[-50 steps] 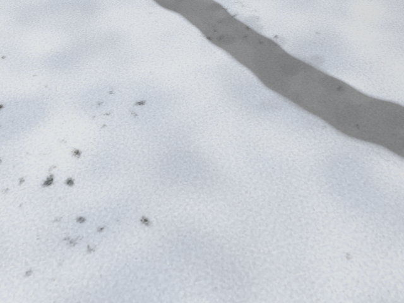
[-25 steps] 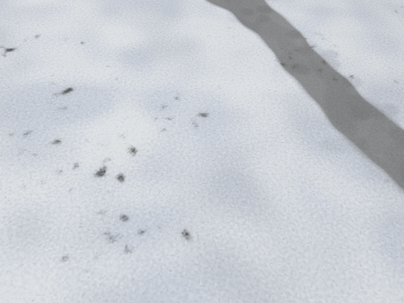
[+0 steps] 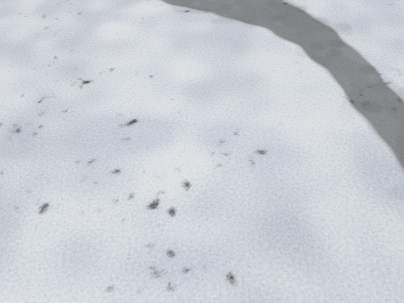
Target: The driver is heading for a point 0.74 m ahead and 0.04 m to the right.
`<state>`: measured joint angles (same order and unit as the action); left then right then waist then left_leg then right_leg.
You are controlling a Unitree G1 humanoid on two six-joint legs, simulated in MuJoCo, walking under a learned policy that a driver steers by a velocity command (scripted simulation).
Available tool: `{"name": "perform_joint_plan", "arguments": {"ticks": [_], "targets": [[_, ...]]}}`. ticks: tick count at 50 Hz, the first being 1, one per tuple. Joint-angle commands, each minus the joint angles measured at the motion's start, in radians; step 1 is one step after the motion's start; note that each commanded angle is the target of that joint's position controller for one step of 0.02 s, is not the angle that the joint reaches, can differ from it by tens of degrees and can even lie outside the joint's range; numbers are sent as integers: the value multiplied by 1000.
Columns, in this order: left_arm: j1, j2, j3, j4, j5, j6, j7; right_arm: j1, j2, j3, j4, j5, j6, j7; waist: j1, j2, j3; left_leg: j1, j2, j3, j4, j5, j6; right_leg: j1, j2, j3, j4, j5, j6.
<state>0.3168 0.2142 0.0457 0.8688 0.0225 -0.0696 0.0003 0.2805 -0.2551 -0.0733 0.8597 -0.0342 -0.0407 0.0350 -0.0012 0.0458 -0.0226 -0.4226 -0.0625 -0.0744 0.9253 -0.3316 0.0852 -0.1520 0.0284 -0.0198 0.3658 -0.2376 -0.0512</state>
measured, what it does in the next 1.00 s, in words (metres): walks ahead: left foot, then right foot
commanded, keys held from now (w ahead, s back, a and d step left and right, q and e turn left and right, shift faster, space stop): w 0.96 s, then no key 0.04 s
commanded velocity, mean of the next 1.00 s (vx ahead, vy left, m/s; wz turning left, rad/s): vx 0.48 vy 0.00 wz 0.04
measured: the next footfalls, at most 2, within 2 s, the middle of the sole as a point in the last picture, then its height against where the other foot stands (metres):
left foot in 0.36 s outside the picture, level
right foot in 0.92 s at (239, 269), level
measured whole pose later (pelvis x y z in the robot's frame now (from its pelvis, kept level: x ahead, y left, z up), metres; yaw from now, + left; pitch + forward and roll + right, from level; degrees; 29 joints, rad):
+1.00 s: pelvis +0.52 +0.02 -0.02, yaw +1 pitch +0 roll +1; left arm 0.09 0.22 0.04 0.85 0.03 -0.07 -0.01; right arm 0.41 -0.21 -0.03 1.02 -0.01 -0.07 -0.01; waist -0.04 0.01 0.07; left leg -0.15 -0.05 0.01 1.01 -0.45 0.08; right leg -0.40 0.03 -0.11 0.56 -0.16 -0.10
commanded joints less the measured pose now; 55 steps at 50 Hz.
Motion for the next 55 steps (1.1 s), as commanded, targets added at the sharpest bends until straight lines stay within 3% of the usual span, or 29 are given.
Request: {"name": "perform_joint_plan", "arguments": {"ticks": [1,7,9,12,15,16,17,18,19,20,21,22,24,27,30,35,40,43,45,46,47,48,49,50,51,53,55], "targets": [[24,109,24,-29,-8,-31,-4,-35,-64,-9,-55,-15,-10,19,-3,-144,99,-289,89,28,98,123,-29,131,-233,269,-273,-55,-98],[164,100,19,35,-14,-38,-8,-250,-23,17,-125,-9,0,22,48,-143,106,-344,122,124,-57,216,-78,187,-208,137,-242,361,-126],[183,110,20,47,-11,-38,-5,-312,-9,28,-145,-3,-1,24,62,-152,114,-290,113,144,-168,248,-74,179,-205,111,-235,420,-123],[201,132,21,64,-8,-36,0,-359,-18,32,-163,3,-3,21,63,-156,125,-207,93,163,-292,240,-43,199,-232,100,-212,495,-121],[179,152,23,77,-7,-29,5,-289,-43,23,-145,2,-8,4,11,-160,90,-39,44,179,-368,177,10,226,-254,74,-93,783,-100],[172,163,26,82,-6,-24,6,-192,-62,12,-113,1,-13,-5,-34,-155,33,82,12,186,-401,165,31,233,-244,59,29,904,-87],[160,162,24,82,-11,-18,7,-35,-84,0,-59,-5,-22,-15,-102,-127,-54,288,2,187,-460,208,56,174,-210,24,212,893,-69],[156,132,13,57,-18,-17,5,127,-147,-18,-26,-30,-32,-28,-159,-62,-165,546,173,12,-471,101,99,-23,-172,0,474,590,-55],[263,4,-13,28,-48,-14,-4,182,-245,-39,-18,-45,-32,-31,-98,194,-295,808,490,-489,-551,9,216,-377,1,-47,848,-182,-12],[208,128,19,42,-21,-11,3,152,-205,-37,-15,5,-20,-23,-111,81,-272,714,474,-619,-647,-31,224,-448,2,78,946,-244,-32],[125,130,24,14,-18,-13,-1,39,-153,-20,-22,14,-20,-22,-58,45,-98,567,428,-438,-662,-16,193,-487,-55,81,939,-150,-41],[83,107,16,10,-16,-20,-7,-17,-96,-5,-27,13,-29,-18,-39,5,-19,436,379,-324,-701,90,170,-460,-88,75,880,-86,-41],[96,83,15,24,8,1,-17,-41,-53,9,-7,16,-43,-23,18,22,35,295,292,-174,-747,215,119,-371,-127,63,789,-50,-27],[82,61,14,27,16,27,-34,18,-63,9,28,25,-64,-24,38,13,44,271,267,-95,-789,326,126,-371,-134,35,738,-17,-4],[-54,68,15,-12,16,37,-40,76,-72,9,57,28,-67,-25,19,5,94,297,252,-53,-834,325,126,-491,-157,13,652,90,21],[-243,54,3,-69,7,32,-42,164,-70,17,94,28,-65,-27,-24,1,117,367,226,15,-823,483,100,-527,-136,-29,424,236,38],[-377,56,-7,-115,4,24,-39,246,-78,21,138,16,-59,-41,-60,12,134,513,259,32,-776,622,104,-518,-92,-61,264,230,3],[-349,71,-2,-118,3,13,-32,221,-96,19,148,10,-55,-51,-23,24,117,572,281,49,-683,851,94,-423,-49,-76,198,124,-44],[-161,103,16,-58,5,3,-16,192,-115,14,151,7,-50,-52,60,35,14,567,263,73,-460,1075,68,-189,18,-98,144,70,-85],[15,133,31,-1,18,-7,-5,174,-110,17,144,14,-47,-51,135,12,-81,454,227,101,-254,962,50,54,-11,-65,99,122,-116],[174,229,56,27,46,-12,8,195,-53,34,105,38,-49,-45,165,-114,-217,179,148,149,79,566,20,352,-265,235,89,35,-187],[171,279,69,31,38,-5,-3,301,-3,35,112,53,-47,-39,100,-268,-296,-109,-34,103,369,-213,0,498,-475,684,-33,62,-304],[72,224,60,23,-5,3,-8,211,-82,13,109,30,-42,-45,74,-122,-170,-170,30,-3,415,-137,11,368,-423,614,-64,102,-275],[-25,157,39,9,-13,-2,-10,149,-66,15,89,28,-46,-43,38,-88,-32,-166,66,8,373,-58,6,207,-394,441,-82,268,-249],[-64,105,25,10,-10,-11,-13,128,-42,19,92,24,-45,-44,12,-56,19,-126,95,18,321,-23,-1,111,-345,324,-97,463,-218],[-64,53,6,37,-14,-24,-7,160,-14,21,109,2,-18,-38,-35,-86,29,-21,113,31,238,-11,-29,0,-277,158,-111,701,-169],[-20,73,4,65,-12,-38,-6,168,5,21,113,1,1,-33,-51,-100,7,14,93,53,190,16,-47,-15,-258,94,-106,877,-166]]}}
